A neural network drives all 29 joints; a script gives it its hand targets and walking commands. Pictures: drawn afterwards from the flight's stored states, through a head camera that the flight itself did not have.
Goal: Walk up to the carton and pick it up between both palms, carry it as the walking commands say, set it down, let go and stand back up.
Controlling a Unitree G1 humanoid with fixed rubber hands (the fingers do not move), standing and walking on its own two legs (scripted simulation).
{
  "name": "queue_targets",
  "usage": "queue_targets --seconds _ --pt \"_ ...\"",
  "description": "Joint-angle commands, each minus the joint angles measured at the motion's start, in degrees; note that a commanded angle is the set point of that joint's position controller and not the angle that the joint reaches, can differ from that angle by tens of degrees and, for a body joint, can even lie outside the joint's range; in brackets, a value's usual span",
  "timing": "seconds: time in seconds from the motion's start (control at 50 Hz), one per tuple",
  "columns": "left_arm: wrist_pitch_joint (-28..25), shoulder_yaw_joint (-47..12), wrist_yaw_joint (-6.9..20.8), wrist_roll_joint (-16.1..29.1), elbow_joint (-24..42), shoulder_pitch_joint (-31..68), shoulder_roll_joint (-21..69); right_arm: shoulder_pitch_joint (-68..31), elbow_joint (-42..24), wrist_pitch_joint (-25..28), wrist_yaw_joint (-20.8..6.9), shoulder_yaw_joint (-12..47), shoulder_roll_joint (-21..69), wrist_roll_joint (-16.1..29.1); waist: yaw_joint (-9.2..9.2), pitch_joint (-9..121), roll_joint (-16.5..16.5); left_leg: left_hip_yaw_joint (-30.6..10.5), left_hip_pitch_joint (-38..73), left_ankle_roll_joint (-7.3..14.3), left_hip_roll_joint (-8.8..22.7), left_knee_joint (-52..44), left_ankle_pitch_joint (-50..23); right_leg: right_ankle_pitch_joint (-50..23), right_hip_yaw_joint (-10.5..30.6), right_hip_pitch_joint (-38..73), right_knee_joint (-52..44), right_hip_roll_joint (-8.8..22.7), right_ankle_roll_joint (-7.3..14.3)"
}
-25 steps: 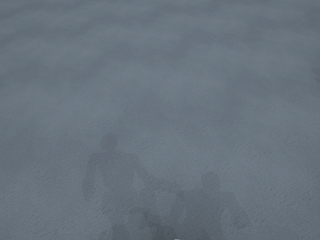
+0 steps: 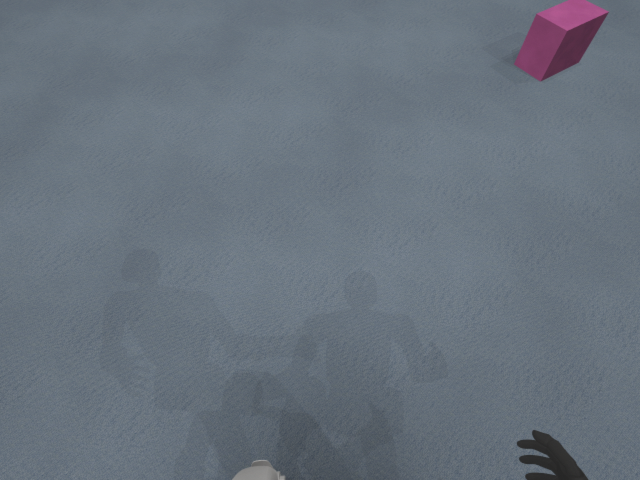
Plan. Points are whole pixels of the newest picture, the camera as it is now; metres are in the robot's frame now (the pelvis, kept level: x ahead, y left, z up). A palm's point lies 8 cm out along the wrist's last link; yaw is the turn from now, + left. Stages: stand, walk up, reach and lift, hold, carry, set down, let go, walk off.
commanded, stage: walk up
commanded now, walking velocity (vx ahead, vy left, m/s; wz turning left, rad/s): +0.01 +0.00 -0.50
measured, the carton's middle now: (558, 39) +2.06 -1.14 -0.65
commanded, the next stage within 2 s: none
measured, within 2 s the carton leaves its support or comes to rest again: neither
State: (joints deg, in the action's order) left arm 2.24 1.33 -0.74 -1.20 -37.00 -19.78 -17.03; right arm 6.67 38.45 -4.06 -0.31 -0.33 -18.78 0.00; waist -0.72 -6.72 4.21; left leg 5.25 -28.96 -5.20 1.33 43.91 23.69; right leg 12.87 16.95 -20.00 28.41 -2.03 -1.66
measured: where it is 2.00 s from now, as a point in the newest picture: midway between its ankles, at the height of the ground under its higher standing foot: (360, 418)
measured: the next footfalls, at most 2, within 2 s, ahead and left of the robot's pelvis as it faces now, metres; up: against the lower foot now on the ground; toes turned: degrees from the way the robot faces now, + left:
left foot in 0.08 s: +0.08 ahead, +0.12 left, +0.00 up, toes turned +4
right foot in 0.50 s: +0.05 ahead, -0.13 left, +0.00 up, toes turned -14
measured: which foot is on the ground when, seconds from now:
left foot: up 0.00-0.06, down 0.08-0.50, up 0.52-1.00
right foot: down 0.00-0.08, up 0.10-0.48, down 0.50-1.00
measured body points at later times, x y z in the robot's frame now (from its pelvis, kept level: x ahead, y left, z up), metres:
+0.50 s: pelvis +0.00 -0.03 -0.02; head +0.01 -0.04 +0.43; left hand +0.13 +0.23 -0.13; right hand +0.10 -0.31 -0.13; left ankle +0.04 +0.12 -0.74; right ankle +0.00 -0.12 -0.74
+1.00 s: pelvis +0.07 -0.01 +0.01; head +0.12 -0.08 +0.45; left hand +0.19 +0.24 -0.09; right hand +0.09 -0.30 -0.13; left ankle +0.15 +0.12 -0.66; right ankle +0.01 -0.12 -0.74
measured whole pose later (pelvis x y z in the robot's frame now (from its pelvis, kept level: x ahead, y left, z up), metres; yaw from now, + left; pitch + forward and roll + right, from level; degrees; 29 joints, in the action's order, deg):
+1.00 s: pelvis +0.07 -0.01 +0.01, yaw -24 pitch +5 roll +6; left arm 0.1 1.3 -3.3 -0.6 -39.6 -27.2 -15.9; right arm 8.5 37.3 -5.7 -2.6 -0.6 -15.8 0.0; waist -0.6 -3.8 1.9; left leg 5.6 -32.8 -1.6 -0.2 53.7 17.4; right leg 14.2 12.3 -17.1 26.5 2.5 0.2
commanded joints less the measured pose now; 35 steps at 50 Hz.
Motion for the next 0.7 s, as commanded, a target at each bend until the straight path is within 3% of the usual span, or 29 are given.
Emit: queue_targets --seconds 0.0,0.02,0.04,0.06,0.08,0.1,0.12,0.14,0.16,0.2,0.24,0.26,0.28,0.3,0.32,0.34,0.36,0.38,0.4,0.42,0.44,0.46,0.48,0.52,0.54,0.56,0.6,0.64,0.68 --pt "-0.3 3.7 0.2 -0.7 3.1 4.3 -6.8 11.9 -1.1 2.0 1.5 -2.0 -3.4 -0.3 -2.83 18.8 3.7 -2.9 32.8 3.4 3.3 -20.6 -12.1 -20.4 1.4 -5.4 3.8 3.5 4.0" --pt "-0.2 2.6 0.5 -1.7 3.4 5.1 -2.3 14.2 -0.9 2.2 2.3 -2.9 -6.1 -1.6 -4.58 18.7 -13.7 -15.2 38.3 5.9 15.1 -26.4 -10.5 11.7 -5.1 -16.1 12.1 -1.4 2.4" --pt "-0.1 2.6 0.5 -2.1 4.9 5.7 -2.0 12.4 -1.4 1.6 2.4 -3.7 -10.3 -1.8 -3.18 17.8 -20.7 -24.6 35.1 8.8 24.2 -27.0 -12.6 18.6 -9.1 -20.4 23.1 -1.0 0.6" --pt "0.0 2.7 0.4 -2.1 4.3 4.9 -2.4 8.6 -2.1 1.5 2.5 -3.1 -9.5 -1.4 -1.35 14.9 -15.9 -22.7 29.7 10.0 24.1 -26.6 -15.5 18.7 -10.1 -19.5 29.2 1.1 -0.4" --pt "0.4 3.0 1.2 -2.0 3.0 4.3 -3.4 5.3 -2.2 1.5 1.6 -3.2 -10.0 -1.0 0.39 10.8 -15.2 -19.8 27.3 10.2 22.5 -27.8 -17.9 14.8 -12.9 -20.8 35.0 1.0 -2.1" --pt "1.0 3.7 1.4 -1.9 1.0 2.2 -4.0 3.2 -1.7 1.7 1.4 -3.5 -8.4 -0.4 1.29 9.9 -13.6 -14.1 23.9 9.7 19.9 -29.3 -12.9 10.0 -13.6 -16.8 38.1 2.2 -2.8" --pt "1.5 3.8 1.7 -1.5 -0.2 1.3 -5.3 2.6 -2.5 1.4 1.5 -3.1 -7.2 -0.3 1.90 8.2 -10.8 -11.6 19.3 10.1 19.4 -30.5 -7.4 7.8 -14.2 -14.8 41.9 2.2 -2.5" --pt "1.5 3.7 2.0 -1.2 -0.9 0.5 -5.3 0.5 -2.8 1.8 1.5 -2.6 -6.1 -0.5 2.37 7.1 -13.0 -9.7 15.6 8.1 18.0 -32.6 -1.9 5.4 -15.2 -13.8 44.0 2.1 -2.7" --pt "1.2 3.9 2.7 -0.3 -1.3 1.0 -5.5 1.6 -1.7 2.1 1.6 -3.9 -5.1 -0.5 1.56 5.9 -13.9 -6.0 18.5 8.0 17.3 -33.6 0.5 3.8 -15.2 -12.2 43.9 2.7 -1.9" --pt "1.5 3.9 3.3 0.1 -0.9 3.4 -5.2 0.7 -1.9 1.8 1.7 -3.6 -4.0 -0.7 1.28 2.8 -11.9 -2.1 18.4 9.1 18.1 -32.3 -4.3 4.3 -16.4 -15.3 45.2 2.8 -3.1" --pt "1.3 3.8 3.4 0.9 -0.6 4.9 -5.3 1.2 -1.8 1.4 1.3 -4.0 -3.6 -0.5 0.71 1.0 -13.3 1.2 16.8 8.7 16.0 -32.6 -4.3 3.2 -18.9 -13.6 41.7 2.6 -3.9" --pt "1.4 3.7 3.6 1.1 -0.5 5.9 -4.9 1.4 -1.3 1.3 1.0 -4.3 -3.8 -0.4 0.12 0.2 -16.0 2.1 17.3 9.8 17.5 -32.9 -3.4 4.9 -18.8 -14.1 40.8 3.1 -4.2" --pt "1.7 3.7 3.9 0.7 0.2 6.3 -5.5 3.7 -0.3 1.5 1.1 -4.7 -5.0 -1.1 0.19 0.3 -16.3 2.7 20.3 8.7 18.3 -32.0 -4.1 6.1 -18.0 -15.7 37.5 4.0 -4.2" --pt "1.1 4.4 2.6 1.0 -0.7 1.9 -6.4 3.0 -1.1 1.0 -0.7 -4.8 -5.9 -2.3 0.59 5.1 -19.9 4.3 19.9 7.5 14.3 -31.3 5.7 9.1 -23.3 -11.6 29.5 3.6 -2.7" --pt "0.9 4.4 1.2 0.6 -2.8 -1.5 -6.1 0.3 -1.3 0.3 -1.5 -4.9 -5.9 -2.9 1.80 5.7 -21.0 7.5 16.2 6.6 13.0 -28.8 6.4 11.4 -24.8 -5.3 23.9 4.1 -1.5" --pt "1.0 3.8 0.8 0.2 -2.9 -3.9 -5.8 -1.9 -3.0 0.0 -2.1 -4.9 -5.9 -3.1 2.41 6.7 -21.4 7.7 16.9 6.9 13.4 -27.1 7.2 12.4 -26.2 -3.4 19.2 4.0 -1.5" --pt "0.9 3.7 0.2 0.0 -3.8 -2.6 -6.1 -0.6 -2.5 -0.2 -2.1 -5.4 -6.3 -3.2 1.76 6.9 -20.8 7.5 17.3 7.3 13.1 -25.0 6.7 13.1 -26.1 -0.9 15.4 4.0 -1.2" --pt "0.7 3.6 -0.1 0.3 -3.0 -3.8 -4.6 1.1 -2.9 0.0 -2.2 -5.4 -6.1 -3.0 2.68 7.5 -14.0 7.3 15.9 8.0 14.0 -17.8 8.8 9.9 -25.5 2.0 9.1 5.0 -1.5" --pt "0.0 3.7 -0.7 0.3 -4.5 -4.9 -4.6 3.1 -2.5 -0.1 -2.3 -5.0 -5.0 -3.3 4.11 8.1 -8.8 6.2 9.5 7.2 11.2 -11.0 8.9 9.2 -20.8 8.2 4.2 5.1 -0.6" --pt "-0.6 4.6 -0.9 -0.3 -4.9 -8.8 -6.4 2.2 -3.2 -0.1 -2.2 -4.1 -3.3 -3.7 6.96 6.0 -2.4 7.3 2.6 6.6 7.1 -1.1 11.7 10.0 -14.2 10.7 -0.2 6.9 1.0" --pt "-0.8 5.9 -1.3 -1.3 -5.5 -12.0 -11.1 -0.2 -6.3 -0.4 -2.8 -3.2 -0.3 -4.0 8.68 1.7 13.6 6.2 -8.8 4.7 1.2 14.4 15.0 14.6 6.5 10.2 -8.0 17.7 3.8" --pt "-1.4 5.9 -1.9 -0.8 -3.5 -10.9 -14.4 -2.6 -8.1 -0.8 -2.8 -2.3 0.9 -4.5 7.05 1.4 17.0 -4.1 -15.7 3.1 -0.4 22.6 12.3 11.1 22.7 6.2 -14.3 25.3 6.3" --pt "-1.7 5.8 -2.6 -0.8 -3.4 -8.4 -13.7 -2.9 -7.7 -0.6 -3.1 -2.9 0.1 -4.2 5.02 1.5 10.1 -8.6 -16.3 2.2 1.6 25.5 4.6 14.8 23.7 6.5 -17.5 26.8 8.0" --pt "-1.7 5.1 -2.6 -0.4 -2.8 -6.6 -10.8 -3.6 -7.5 -0.3 -3.5 -3.6 -1.2 -3.2 3.42 0.7 3.7 -9.9 -12.1 2.7 3.2 24.3 -4.5 12.8 18.5 3.4 -18.6 21.1 6.0" --pt "-1.8 4.6 -2.6 -0.5 -2.6 -6.5 -11.2 -0.9 -6.3 -0.9 -3.2 -4.1 -2.2 -2.8 2.94 1.1 4.9 -9.4 -9.0 2.3 3.2 24.2 -5.9 15.3 17.4 1.5 -19.3 19.4 5.6" --pt "-2.4 4.5 -2.8 -0.2 -2.6 -6.9 -9.5 -1.2 -6.0 -0.9 -3.1 -4.3 -1.6 -2.7 2.98 0.4 6.7 -7.9 -10.0 1.9 2.2 25.3 -6.8 8.6 14.5 3.2 -17.3 17.4 5.3" --pt "-2.7 4.6 -2.8 0.5 -3.0 -10.3 -7.9 -0.6 -6.8 -0.5 -3.5 -4.4 -0.6 -2.6 3.92 4.1 10.1 -8.2 -11.5 1.8 1.4 24.3 -8.5 -10.3 10.7 10.9 -12.3 16.9 4.8" --pt "-3.4 4.5 -3.0 1.1 -3.7 -12.9 -7.0 0.9 -5.5 -0.7 -3.2 -4.5 0.3 -2.8 4.52 10.0 6.2 -8.0 -13.2 2.5 0.0 25.7 -9.1 -28.2 4.0 20.7 -5.5 15.4 2.9" --pt "-3.6 4.6 -3.1 1.2 -4.2 -13.7 -6.5 2.3 -4.8 -0.5 -3.2 -4.1 0.9 -2.9 5.19 11.9 9.5 -6.2 -13.5 3.0 -1.3 25.6 -7.8 -38.9 -0.5 24.1 -2.4 14.3 2.4"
